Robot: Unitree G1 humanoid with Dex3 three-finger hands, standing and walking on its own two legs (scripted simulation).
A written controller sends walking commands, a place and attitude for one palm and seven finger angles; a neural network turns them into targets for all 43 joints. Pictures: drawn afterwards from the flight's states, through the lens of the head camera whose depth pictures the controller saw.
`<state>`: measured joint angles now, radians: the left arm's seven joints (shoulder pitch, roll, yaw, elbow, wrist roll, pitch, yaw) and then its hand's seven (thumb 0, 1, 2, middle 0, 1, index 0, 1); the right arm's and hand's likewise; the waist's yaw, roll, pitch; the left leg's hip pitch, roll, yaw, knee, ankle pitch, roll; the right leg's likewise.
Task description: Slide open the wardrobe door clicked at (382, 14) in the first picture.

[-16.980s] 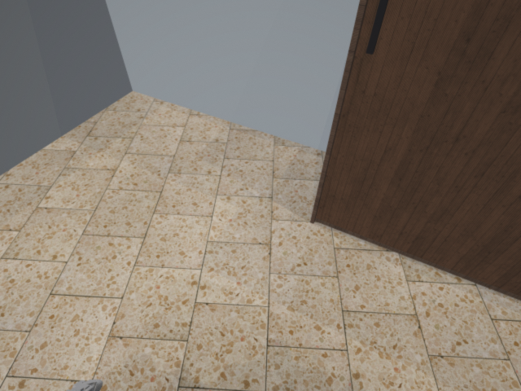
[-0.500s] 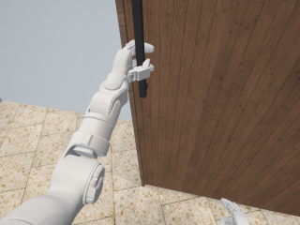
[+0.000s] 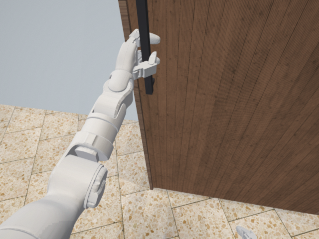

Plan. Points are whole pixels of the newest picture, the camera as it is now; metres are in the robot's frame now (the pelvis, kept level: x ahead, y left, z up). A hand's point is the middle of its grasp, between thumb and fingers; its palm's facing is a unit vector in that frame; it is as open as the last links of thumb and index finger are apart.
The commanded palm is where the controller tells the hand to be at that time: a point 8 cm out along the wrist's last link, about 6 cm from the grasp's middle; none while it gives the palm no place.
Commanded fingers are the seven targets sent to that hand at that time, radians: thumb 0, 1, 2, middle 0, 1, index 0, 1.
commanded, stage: step sideways, sliding the door along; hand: left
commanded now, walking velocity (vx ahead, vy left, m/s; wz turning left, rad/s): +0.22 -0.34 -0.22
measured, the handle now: (147, 40) +0.51 +0.06 +0.26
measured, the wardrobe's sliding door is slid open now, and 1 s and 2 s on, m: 0.00 0.05 0.30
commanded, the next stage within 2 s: none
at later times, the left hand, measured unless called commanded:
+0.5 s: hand (160, 65) +0.46 +0.02 +0.22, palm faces +0.18 -0.98 -0.06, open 6.1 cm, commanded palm +0.43 +0.00 +0.23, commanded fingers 0.00 0.90 0.90 -0.45 -1.40 -0.45 -1.40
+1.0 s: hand (181, 66) +0.46 -0.03 +0.21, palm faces +0.36 -0.93 -0.03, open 6.8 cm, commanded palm +0.41 -0.09 +0.21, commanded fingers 0.00 0.90 0.90 -0.45 -1.40 -0.45 -1.40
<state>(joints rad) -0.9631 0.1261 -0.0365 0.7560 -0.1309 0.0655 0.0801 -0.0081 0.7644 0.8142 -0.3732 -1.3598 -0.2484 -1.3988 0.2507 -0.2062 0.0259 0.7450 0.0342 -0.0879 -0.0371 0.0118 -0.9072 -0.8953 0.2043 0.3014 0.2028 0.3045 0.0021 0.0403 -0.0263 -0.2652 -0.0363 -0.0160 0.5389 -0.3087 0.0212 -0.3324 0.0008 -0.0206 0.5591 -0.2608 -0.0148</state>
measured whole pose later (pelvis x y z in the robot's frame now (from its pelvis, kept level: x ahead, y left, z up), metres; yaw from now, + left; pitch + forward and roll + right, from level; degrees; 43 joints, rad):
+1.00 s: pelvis +0.07 -0.23 +0.00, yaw +1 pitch -1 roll -1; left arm -0.58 0.17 0.13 -0.08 -0.05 0.02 0.20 -0.01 0.79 0.83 -0.46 -1.40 -0.07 -1.25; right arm 0.11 -0.22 -0.05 0.60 0.06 -0.17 0.01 0.01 -0.91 -0.90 0.20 0.30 0.20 0.30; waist 0.17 0.05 0.26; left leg -0.22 0.13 0.12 0.62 -0.37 -0.04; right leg -0.46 -0.03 -0.04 0.97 -0.43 0.01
